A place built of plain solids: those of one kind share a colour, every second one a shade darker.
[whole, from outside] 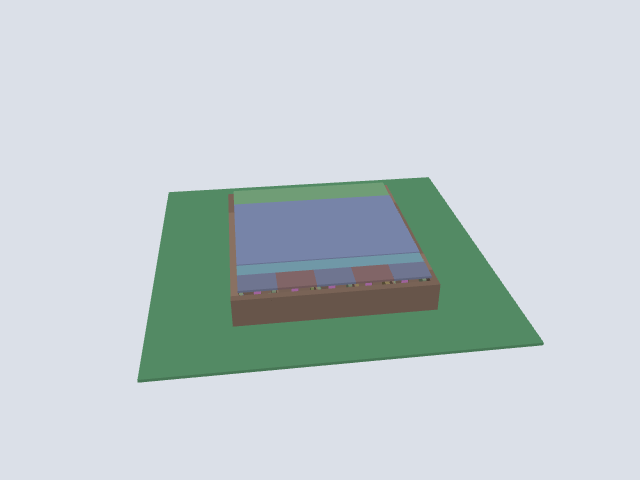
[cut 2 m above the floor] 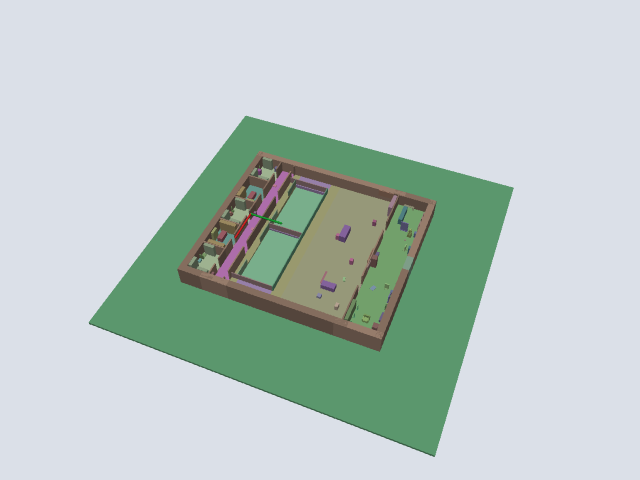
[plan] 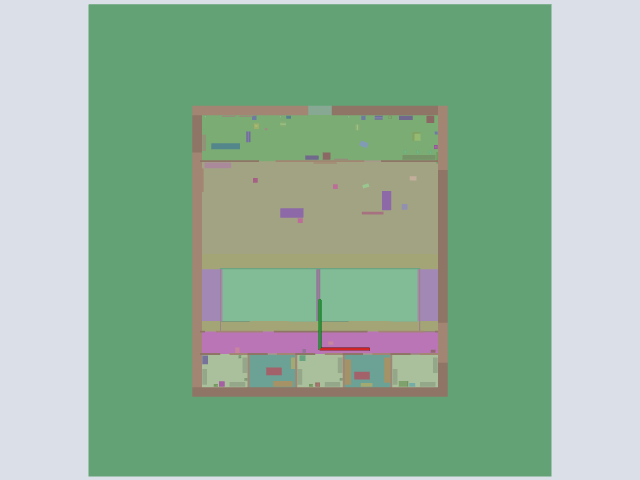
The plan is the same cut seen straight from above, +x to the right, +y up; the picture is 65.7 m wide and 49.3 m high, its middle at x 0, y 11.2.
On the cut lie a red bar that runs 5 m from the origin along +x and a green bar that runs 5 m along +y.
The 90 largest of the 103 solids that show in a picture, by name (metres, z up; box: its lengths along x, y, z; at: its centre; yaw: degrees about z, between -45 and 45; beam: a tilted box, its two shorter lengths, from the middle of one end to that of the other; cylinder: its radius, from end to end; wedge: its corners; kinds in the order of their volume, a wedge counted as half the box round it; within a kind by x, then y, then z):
{
 "ground_under_all_1": {"box": [47.57, 48.51, 0.4], "at": [0.0, 11.17, -0.75]},
 "wall_1": {"box": [1.0, 5.3, 3.95], "at": [-12.63, -2.26, 1.38]},
 "wall_2": {"box": [1.0, 4.1, 3.95], "at": [-12.63, 0.64, 1.38]},
 "wall_3": {"box": [1.0, 19.31, 3.95], "at": [-12.63, 10.54, 1.38]},
 "wall_4": {"box": [1.0, 6.6, 3.95], "at": [-12.63, 21.7, 1.38]},
 "wall_5": {"box": [2.07, 0.2, 3.95], "at": [-11.29, -0.51, 1.38]},
 "wall_6": {"box": [2.07, 0.2, 3.95], "at": [-11.29, -0.51, 1.38]},
 "wall_7": {"box": [6.69, 1.0, 3.95], "at": [-9.78, -4.41, 1.38]},
 "wall_8": {"box": [6.07, 0.2, 3.95], "at": [-9.29, 19.3, 1.38]},
 "wall_9": {"box": [4.82, 0.2, 3.95], "at": [-8.3, 1.79, 1.38]},
 "wall_10": {"box": [2.07, 0.2, 3.95], "at": [-8.27, -0.51, 1.38]},
 "wall_11": {"box": [0.2, 3.7, 3.95], "at": [-7.33, -2.26, 1.38]},
 "wall_12": {"box": [3.94, 0.2, 3.95], "at": [-7.33, -0.51, 1.38]},
 "wall_13": {"box": [11.93, 1.0, 3.95], "at": [-7.16, 24.5, 1.38]},
 "wall_14": {"box": [2.07, 0.2, 3.95], "at": [-6.4, -0.51, 1.38]},
 "wall_15": {"box": [6.69, 1.0, 3.95], "at": [-4.89, -4.41, 1.38]},
 "wall_16": {"box": [2.07, 0.2, 3.95], "at": [-3.38, -0.51, 1.38]},
 "wall_17": {"box": [0.2, 3.7, 3.95], "at": [-2.44, -2.26, 1.38]},
 "wall_18": {"box": [2.07, 0.2, 3.95], "at": [-1.51, -0.51, 1.38]},
 "wall_19": {"box": [6.69, 1.0, 3.95], "at": [0.0, -4.41, 1.38]},
 "wall_20": {"box": [9.12, 0.2, 3.95], "at": [0.0, 19.3, 1.38]},
 "wall_21": {"box": [9.62, 0.2, 3.95], "at": [0.07, 1.79, 1.38]},
 "wall_22": {"box": [0.2, 3.7, 3.95], "at": [2.44, -2.26, 1.38]},
 "wall_23": {"box": [3.94, 0.2, 3.95], "at": [2.44, -0.51, 1.38]},
 "wall_24": {"box": [2.07, 0.2, 3.95], "at": [3.38, -0.51, 1.38]},
 "wall_25": {"box": [6.69, 1.0, 3.95], "at": [4.89, -4.41, 1.38]},
 "wall_26": {"box": [2.07, 0.2, 3.95], "at": [6.4, -0.51, 1.38]},
 "wall_27": {"box": [11.93, 1.0, 3.95], "at": [7.16, 24.5, 1.38]},
 "wall_28": {"box": [0.2, 3.7, 3.95], "at": [7.33, -2.26, 1.38]},
 "wall_29": {"box": [2.07, 0.2, 3.95], "at": [8.27, -0.51, 1.38]},
 "wall_30": {"box": [4.72, 0.2, 3.95], "at": [8.34, 1.79, 1.38]},
 "wall_31": {"box": [6.07, 0.2, 3.95], "at": [9.29, 19.3, 1.38]},
 "wall_32": {"box": [6.69, 1.0, 3.95], "at": [9.78, -4.41, 1.38]},
 "wall_33": {"box": [2.07, 0.2, 3.95], "at": [11.29, -0.51, 1.38]},
 "wall_34": {"box": [1.0, 5.3, 3.95], "at": [12.63, -2.26, 1.38]},
 "wall_35": {"box": [1.0, 4.1, 3.95], "at": [12.63, 0.64, 1.38]},
 "wall_36": {"box": [1.0, 19.31, 3.95], "at": [12.63, 10.54, 1.38]},
 "wall_37": {"box": [1.0, 6.6, 3.95], "at": [12.63, 21.7, 1.38]},
 "floor_yard_1": {"box": [24.45, 9.55, 1.16], "at": [0.0, 14.53, -0.02]},
 "floor_lobby_1": {"box": [24.45, 4.8, 1.16], "at": [0.0, 21.7, -0.02]},
 "ceil_hall_1": {"box": [24.45, 17.51, 0.3], "at": [0.0, 10.54, 4.11]},
 "floor_plot_1": {"box": [9.65, 5.31, 0.6], "at": [-5.2, 5.54, -0.3]},
 "floor_plot_2": {"box": [10.0, 5.31, 0.92], "at": [5.03, 5.54, -0.14]},
 "floor_walkway_1": {"box": [24.45, 1.1, 1.16], "at": [0.0, 2.34, -0.02]},
 "floor_walkway_2": {"box": [24.45, 1.55, 1.16], "at": [0.0, 8.97, -0.02]},
 "floor_back_corridor_1": {"box": [24.45, 2.3, 1.16], "at": [0.0, 0.64, -0.02]},
 "floor_store_1": {"box": [4.89, 3.5, 1.16], "at": [-9.78, -2.26, -0.02]},
 "floor_store_2": {"box": [4.89, 3.5, 1.16], "at": [0.0, -2.26, -0.02]},
 "floor_store_3": {"box": [4.89, 3.5, 1.16], "at": [9.78, -2.26, -0.02]},
 "floor_office_1": {"box": [4.89, 3.5, 1.16], "at": [-4.89, -2.26, -0.02]},
 "floor_office_2": {"box": [4.89, 3.5, 1.16], "at": [4.89, -2.26, -0.02]},
 "ceil_lobby_1": {"box": [24.45, 4.8, 0.3], "at": [0.0, 21.7, 4.11]},
 "floor_baulk_1": {"box": [2.2, 5.31, 1.16], "at": [-11.12, 5.54, -0.02]},
 "floor_baulk_2": {"box": [0.4, 5.31, 1.16], "at": [-0.17, 5.54, -0.02]},
 "floor_baulk_3": {"box": [2.2, 5.31, 1.16], "at": [11.12, 5.54, -0.02]},
 "ceil_back_corridor_1": {"box": [24.45, 2.3, 0.3], "at": [0.0, 0.64, 3.96]},
 "ceil_store_1": {"box": [4.89, 3.5, 0.3], "at": [-9.78, -2.26, 3.96]},
 "ceil_store_2": {"box": [4.89, 3.5, 0.3], "at": [0.0, -2.26, 3.96]},
 "ceil_store_3": {"box": [4.89, 3.5, 0.3], "at": [9.78, -2.26, 3.96]},
 "shelves_store_1": {"box": [0.5, 1.6, 2.0], "at": [-11.85, -2.86, 1.56]},
 "shelves_store_2": {"box": [1.6, 0.5, 2.0], "at": [-8.48, -3.63, 1.56]},
 "shelves_store_3": {"box": [0.5, 1.6, 2.0], "at": [-7.71, -1.66, 1.56]},
 "shelves_store_4": {"box": [0.5, 1.6, 2.0], "at": [-2.06, -2.86, 1.56]},
 "shelves_store_5": {"box": [1.6, 0.5, 2.0], "at": [1.29, -3.63, 1.56]},
 "shelves_store_6": {"box": [0.5, 1.6, 2.0], "at": [2.06, -1.66, 1.56]},
 "shelves_store_7": {"box": [0.5, 1.6, 2.0], "at": [7.71, -2.86, 1.56]},
 "shelves_store_8": {"box": [1.6, 0.5, 2.0], "at": [11.07, -3.63, 1.56]},
 "shelves_store_9": {"box": [0.5, 1.6, 2.0], "at": [11.85, -1.66, 1.56]},
 "door_leaf_1": {"box": [2.4, 0.97, 4.43], "at": [0.0, 24.52, 1.61]},
 "ceil_office_1": {"box": [4.89, 3.5, 0.3], "at": [-4.89, -2.26, 3.96]},
 "ceil_office_2": {"box": [4.89, 3.5, 0.3], "at": [4.89, -2.26, 3.96]},
 "cabinets_office_1": {"box": [2.0, 0.6, 2.0], "at": [-3.79, -3.58, 1.56]},
 "cabinets_office_2": {"box": [0.6, 2.6, 2.0], "at": [2.88, -2.36, 1.56]},
 "cabinets_office_3": {"box": [0.6, 2.6, 2.0], "at": [6.91, -2.16, 1.56]},
 "rail_far_1": {"box": [20.57, 0.12, 2.21], "at": [0.0, 8.26, 0.51]},
 "rail_baulk_1": {"box": [0.12, 6.31, 2.21], "at": [-10.22, 5.05, 0.51]},
 "rail_baulk_2": {"box": [0.12, 5.31, 2.21], "at": [-0.17, 5.55, 0.51]},
 "rail_baulk_3": {"box": [0.12, 6.31, 2.21], "at": [10.22, 5.05, 0.51]},
 "console_hall_1": {"box": [2.4, 1.0, 1.16], "at": [-2.88, 13.97, 1.13]},
 "console_hall_2": {"box": [0.95, 2.0, 0.79], "at": [6.84, 15.25, 0.95]},
 "cabinets_hall_1": {"box": [2.75, 0.6, 2.0], "at": [-10.5, 18.87, 1.56]},
 "lockers_lobby_1": {"box": [3.4, 0.5, 1.8], "at": [10.18, 19.68, 1.46]},
 "drinks_machine_lobby_1": {"box": [0.8, 0.75, 1.85], "at": [0.68, 19.8, 1.48]},
 "drinks_machine_lobby_2": {"box": [0.8, 0.75, 1.85], "at": [11.32, 23.59, 1.48]},
 "desk_office_1": {"box": [1.6, 0.8, 0.74], "at": [-4.72, -2.31, 0.93]},
 "desk_office_2": {"box": [1.6, 0.8, 0.74], "at": [4.31, -2.74, 0.93]},
 "desk_lobby_1": {"box": [2.95, 0.6, 1.05], "at": [-9.7, 20.83, 1.08]},
 "shelf_office_1": {"box": [0.4, 1.2, 1.8], "at": [-2.77, -1.46, 1.46]},
 "shelf_office_2": {"box": [1.2, 0.4, 1.8], "at": [4.79, -3.68, 1.46]},
 "rail_end_1": {"box": [3.04, 0.12, 2.21], "at": [1.4, 2.83, 0.51]}
}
